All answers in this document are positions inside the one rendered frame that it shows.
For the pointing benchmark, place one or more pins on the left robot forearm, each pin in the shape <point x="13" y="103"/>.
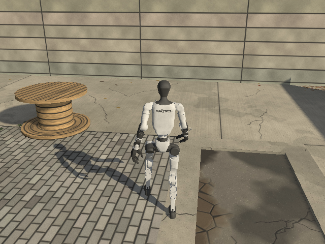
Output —
<point x="138" y="138"/>

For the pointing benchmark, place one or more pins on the robot right upper arm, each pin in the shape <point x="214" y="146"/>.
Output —
<point x="181" y="114"/>

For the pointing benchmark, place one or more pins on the robot left upper arm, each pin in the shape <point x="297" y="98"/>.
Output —
<point x="145" y="115"/>

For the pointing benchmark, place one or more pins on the right robot hand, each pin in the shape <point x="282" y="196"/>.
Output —
<point x="183" y="140"/>

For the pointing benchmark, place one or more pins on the left robot hand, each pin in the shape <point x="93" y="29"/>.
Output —
<point x="133" y="155"/>

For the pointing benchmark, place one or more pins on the right robot forearm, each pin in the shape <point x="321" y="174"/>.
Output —
<point x="185" y="131"/>

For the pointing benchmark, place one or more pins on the left robot shin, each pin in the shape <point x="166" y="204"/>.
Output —
<point x="148" y="174"/>

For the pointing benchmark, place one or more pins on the robot torso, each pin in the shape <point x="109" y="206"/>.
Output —
<point x="163" y="122"/>

